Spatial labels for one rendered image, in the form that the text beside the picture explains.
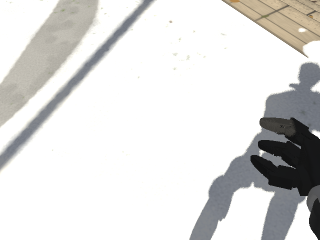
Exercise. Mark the stairs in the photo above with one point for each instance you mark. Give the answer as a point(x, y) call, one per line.
point(310, 8)

